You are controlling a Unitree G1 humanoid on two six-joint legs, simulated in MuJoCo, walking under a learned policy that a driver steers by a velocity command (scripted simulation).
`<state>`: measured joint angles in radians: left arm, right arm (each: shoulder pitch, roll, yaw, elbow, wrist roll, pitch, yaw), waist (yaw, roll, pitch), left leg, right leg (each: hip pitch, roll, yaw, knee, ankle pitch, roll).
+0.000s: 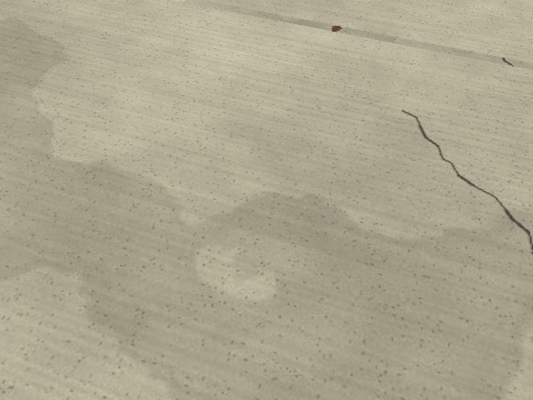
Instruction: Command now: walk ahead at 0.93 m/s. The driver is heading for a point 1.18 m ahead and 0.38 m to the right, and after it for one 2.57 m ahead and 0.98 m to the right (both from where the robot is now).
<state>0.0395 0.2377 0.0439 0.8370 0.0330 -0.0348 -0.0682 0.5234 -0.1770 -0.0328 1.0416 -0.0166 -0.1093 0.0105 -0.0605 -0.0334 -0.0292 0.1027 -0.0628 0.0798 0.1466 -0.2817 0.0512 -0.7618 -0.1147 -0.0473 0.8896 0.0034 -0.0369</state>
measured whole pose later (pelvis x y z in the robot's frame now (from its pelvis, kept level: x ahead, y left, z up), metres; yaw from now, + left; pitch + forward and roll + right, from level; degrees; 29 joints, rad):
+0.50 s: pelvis +0.45 -0.04 +0.00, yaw -5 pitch +1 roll -1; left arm 0.55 0.20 0.05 1.04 0.00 -0.11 -0.01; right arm -0.02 -0.24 0.00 0.76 -0.04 -0.07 0.06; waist 0.10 0.02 0.02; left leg -0.74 0.14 -0.01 0.74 0.05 0.00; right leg 0.08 0.12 0.01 0.18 -0.28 -0.09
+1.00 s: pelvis +0.91 -0.09 -0.02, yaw -30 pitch +1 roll +2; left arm -0.04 0.30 0.04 0.66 0.02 -0.01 -0.09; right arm 0.50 -0.28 -0.05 0.98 -0.03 -0.11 0.00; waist -0.06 -0.03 0.04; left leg 0.21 0.00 0.34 0.20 -0.41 -0.05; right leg -0.77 -0.07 -0.14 0.84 0.02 -0.16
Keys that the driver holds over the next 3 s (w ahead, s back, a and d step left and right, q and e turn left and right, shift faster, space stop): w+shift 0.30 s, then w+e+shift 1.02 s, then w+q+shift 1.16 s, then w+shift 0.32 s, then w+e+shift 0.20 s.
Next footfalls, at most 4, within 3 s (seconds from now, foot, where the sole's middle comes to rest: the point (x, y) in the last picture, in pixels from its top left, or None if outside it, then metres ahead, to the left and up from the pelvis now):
0.16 right None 0.36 -0.10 -0.78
0.64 left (233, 298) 0.82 0.07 -0.78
1.10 right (331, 212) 1.13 -0.26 -0.78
1.52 left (371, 129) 1.54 -0.48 -0.78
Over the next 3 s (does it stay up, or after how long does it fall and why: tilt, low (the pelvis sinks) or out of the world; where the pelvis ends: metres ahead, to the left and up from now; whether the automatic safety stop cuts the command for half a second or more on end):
stays up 2.51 -0.99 -0.13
